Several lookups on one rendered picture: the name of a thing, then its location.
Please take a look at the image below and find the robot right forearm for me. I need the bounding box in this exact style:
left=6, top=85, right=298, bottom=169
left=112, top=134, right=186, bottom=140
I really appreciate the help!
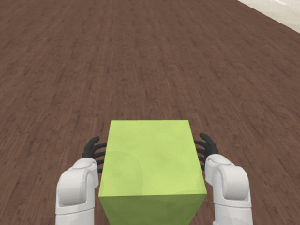
left=204, top=154, right=253, bottom=225

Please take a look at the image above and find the carton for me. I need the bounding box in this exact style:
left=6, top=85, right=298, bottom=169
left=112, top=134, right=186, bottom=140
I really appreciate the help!
left=98, top=120, right=207, bottom=225

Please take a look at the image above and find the left robot hand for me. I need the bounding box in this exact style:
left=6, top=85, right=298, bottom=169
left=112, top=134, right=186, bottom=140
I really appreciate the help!
left=82, top=136, right=107, bottom=173

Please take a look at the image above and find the right robot hand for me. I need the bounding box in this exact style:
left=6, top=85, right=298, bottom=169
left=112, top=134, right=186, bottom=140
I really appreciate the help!
left=193, top=133, right=219, bottom=171

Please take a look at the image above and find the robot left forearm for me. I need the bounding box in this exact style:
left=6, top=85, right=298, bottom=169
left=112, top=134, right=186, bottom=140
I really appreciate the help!
left=55, top=157, right=99, bottom=225

